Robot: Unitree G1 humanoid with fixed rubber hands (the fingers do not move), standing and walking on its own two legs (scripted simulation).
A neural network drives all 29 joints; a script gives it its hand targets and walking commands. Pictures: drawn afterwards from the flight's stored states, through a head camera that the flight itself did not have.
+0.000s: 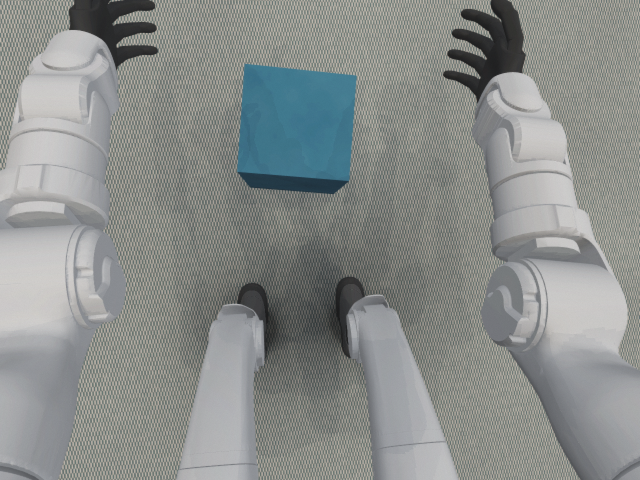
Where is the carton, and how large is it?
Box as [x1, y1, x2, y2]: [237, 64, 356, 193]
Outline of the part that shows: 244,64 237,166 238,173 250,187 325,193 335,192 348,181 356,75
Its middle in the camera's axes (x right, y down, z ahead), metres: -0.05 -0.22 +0.85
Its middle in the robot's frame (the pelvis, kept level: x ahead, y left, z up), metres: +0.56 -0.01 -0.53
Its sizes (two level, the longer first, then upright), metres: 0.210 0.200 0.250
